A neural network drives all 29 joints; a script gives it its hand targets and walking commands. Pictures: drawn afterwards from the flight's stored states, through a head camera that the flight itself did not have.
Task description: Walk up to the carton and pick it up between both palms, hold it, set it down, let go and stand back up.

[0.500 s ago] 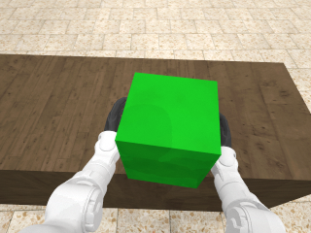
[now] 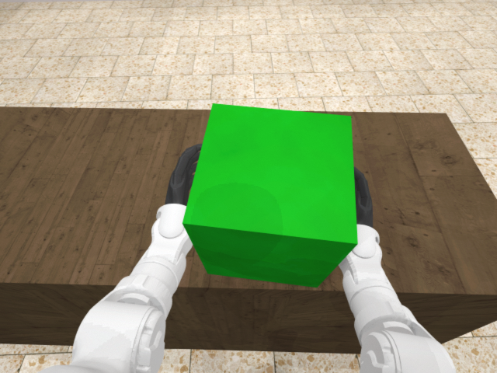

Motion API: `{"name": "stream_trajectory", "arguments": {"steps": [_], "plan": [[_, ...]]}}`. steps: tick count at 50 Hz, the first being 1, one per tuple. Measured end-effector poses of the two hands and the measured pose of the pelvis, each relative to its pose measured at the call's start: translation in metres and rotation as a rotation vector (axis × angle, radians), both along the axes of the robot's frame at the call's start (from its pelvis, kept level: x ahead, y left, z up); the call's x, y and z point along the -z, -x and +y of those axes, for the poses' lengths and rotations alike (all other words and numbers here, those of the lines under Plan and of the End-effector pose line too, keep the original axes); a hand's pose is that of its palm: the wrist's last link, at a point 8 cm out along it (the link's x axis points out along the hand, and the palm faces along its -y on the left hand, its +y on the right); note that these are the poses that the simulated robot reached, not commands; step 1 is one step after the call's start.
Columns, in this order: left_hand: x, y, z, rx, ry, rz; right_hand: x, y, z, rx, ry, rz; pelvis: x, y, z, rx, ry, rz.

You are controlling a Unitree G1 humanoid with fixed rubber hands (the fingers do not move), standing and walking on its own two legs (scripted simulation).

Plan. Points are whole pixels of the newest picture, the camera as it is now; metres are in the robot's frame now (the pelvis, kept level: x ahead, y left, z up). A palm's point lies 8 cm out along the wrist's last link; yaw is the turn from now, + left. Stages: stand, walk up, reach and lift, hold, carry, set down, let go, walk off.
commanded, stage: reach and lift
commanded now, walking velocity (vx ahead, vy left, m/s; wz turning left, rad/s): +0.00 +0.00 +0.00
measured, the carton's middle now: (270, 204) +0.38 -0.03 +0.04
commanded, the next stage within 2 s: none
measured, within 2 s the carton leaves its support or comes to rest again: neither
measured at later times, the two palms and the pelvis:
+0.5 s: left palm (179, 181) +0.39 +0.12 +0.11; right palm (370, 201) +0.37 -0.18 +0.08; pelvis -0.01 -0.01 +0.01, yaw +0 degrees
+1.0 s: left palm (145, 168) +0.35 +0.14 +0.17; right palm (370, 185) +0.35 -0.16 +0.14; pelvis -0.01 -0.01 +0.01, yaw +1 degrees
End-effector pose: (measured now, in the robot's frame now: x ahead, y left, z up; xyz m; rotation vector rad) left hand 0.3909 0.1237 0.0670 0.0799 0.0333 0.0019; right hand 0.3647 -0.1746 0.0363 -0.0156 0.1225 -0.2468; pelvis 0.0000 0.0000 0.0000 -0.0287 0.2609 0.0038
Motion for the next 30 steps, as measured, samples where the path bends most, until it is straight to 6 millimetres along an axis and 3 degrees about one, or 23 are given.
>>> {"name": "stream_trajectory", "arguments": {"steps": [7,18,30], "plan": [[-0.015,0.005,-0.001,-0.002,0.003,-0.025,-0.014,0.004,-0.001,-0.004,0.003,-0.025,-0.003,0.003,-0.002,-0.002,-0.003,-0.042],[-0.013,0.011,-0.004,-0.012,-0.002,0.044,-0.011,0.009,-0.004,-0.012,-0.012,0.043,-0.005,0.008,-0.008,-0.003,-0.012,-0.068],[-0.056,0.004,-0.005,-0.029,0.005,-0.002,-0.056,-0.004,-0.006,-0.029,-0.014,-0.001,-0.007,0.006,-0.012,-0.003,-0.016,-0.087]]}}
